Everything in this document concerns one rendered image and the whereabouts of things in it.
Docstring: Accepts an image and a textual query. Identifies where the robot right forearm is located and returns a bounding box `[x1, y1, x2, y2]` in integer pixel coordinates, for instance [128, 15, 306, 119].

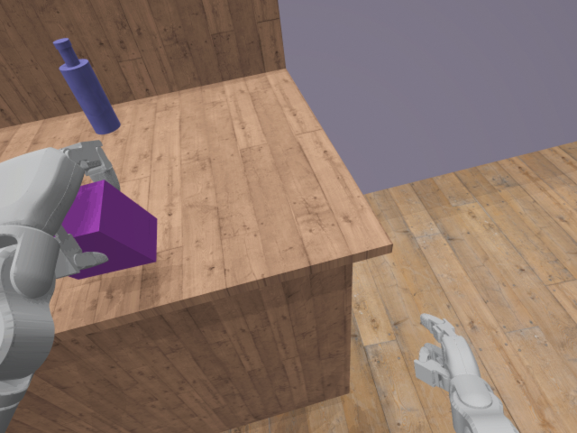
[449, 374, 519, 433]

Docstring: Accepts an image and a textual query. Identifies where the robot right hand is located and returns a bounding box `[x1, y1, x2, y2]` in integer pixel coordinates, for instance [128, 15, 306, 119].
[414, 313, 481, 392]

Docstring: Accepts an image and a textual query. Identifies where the robot left hand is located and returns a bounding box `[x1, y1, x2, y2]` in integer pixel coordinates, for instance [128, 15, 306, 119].
[0, 140, 120, 279]

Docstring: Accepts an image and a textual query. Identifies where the table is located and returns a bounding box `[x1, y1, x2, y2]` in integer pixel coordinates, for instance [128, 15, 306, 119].
[0, 0, 393, 433]

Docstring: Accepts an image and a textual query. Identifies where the robot left forearm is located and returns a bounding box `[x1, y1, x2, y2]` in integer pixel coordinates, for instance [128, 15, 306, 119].
[0, 225, 60, 433]

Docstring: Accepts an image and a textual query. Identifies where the sponge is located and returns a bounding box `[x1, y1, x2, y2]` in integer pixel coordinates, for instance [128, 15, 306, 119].
[53, 180, 157, 280]

